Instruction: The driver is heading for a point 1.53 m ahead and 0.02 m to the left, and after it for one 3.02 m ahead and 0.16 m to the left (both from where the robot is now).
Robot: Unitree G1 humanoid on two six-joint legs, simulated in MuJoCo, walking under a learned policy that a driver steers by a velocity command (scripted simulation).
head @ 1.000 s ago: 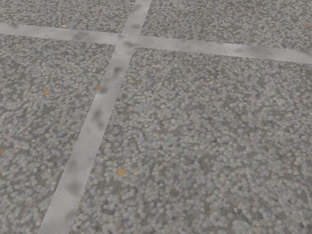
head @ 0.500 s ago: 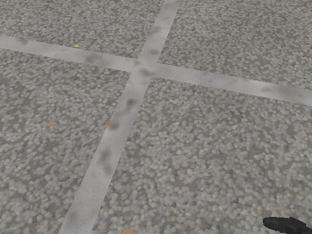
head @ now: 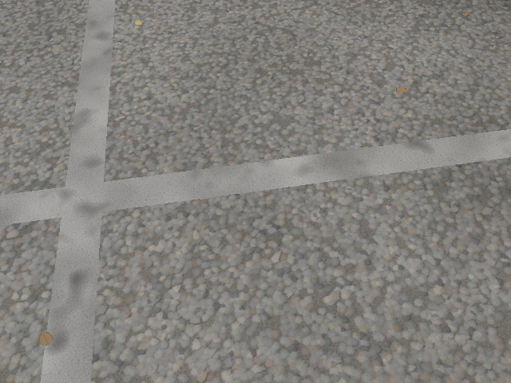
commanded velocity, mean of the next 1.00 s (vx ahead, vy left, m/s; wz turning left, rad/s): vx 0.50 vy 0.00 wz -0.18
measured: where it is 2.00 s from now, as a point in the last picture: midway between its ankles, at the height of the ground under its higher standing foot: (295, 155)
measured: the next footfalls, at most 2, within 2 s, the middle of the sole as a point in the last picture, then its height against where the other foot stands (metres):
right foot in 0.02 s outside the picture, level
left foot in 0.56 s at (240, 355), level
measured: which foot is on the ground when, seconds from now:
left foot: down 0.00-0.02, up 0.04-0.54, down 0.56-1.00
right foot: up 0.00-0.00, down 0.02-0.56, up 0.58-1.00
